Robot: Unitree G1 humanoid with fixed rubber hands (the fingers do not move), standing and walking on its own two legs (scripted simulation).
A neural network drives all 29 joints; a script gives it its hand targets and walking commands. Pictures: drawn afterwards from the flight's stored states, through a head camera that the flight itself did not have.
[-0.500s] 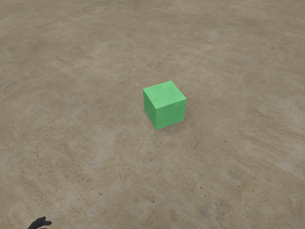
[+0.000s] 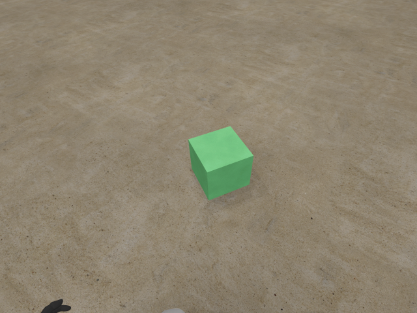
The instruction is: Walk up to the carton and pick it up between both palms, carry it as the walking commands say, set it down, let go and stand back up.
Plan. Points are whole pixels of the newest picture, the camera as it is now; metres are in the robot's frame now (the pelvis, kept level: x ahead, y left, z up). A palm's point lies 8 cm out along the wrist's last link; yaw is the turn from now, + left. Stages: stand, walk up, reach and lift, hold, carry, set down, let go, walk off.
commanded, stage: walk up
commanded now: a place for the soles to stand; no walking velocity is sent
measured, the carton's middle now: (219, 162) +1.03 +0.00 -0.62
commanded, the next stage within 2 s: none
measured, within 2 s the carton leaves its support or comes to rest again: neither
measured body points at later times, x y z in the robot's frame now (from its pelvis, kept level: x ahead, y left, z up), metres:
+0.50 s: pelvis +0.17 -0.02 +0.00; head +0.17 -0.02 +0.45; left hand +0.27 +0.34 -0.08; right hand +0.25 -0.37 -0.08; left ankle +0.19 +0.13 -0.69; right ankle +0.25 -0.13 -0.71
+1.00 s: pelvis +0.34 -0.05 -0.01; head +0.35 -0.05 +0.44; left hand +0.45 +0.29 -0.09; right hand +0.41 -0.42 -0.08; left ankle +0.35 +0.12 -0.70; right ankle +0.42 -0.17 -0.71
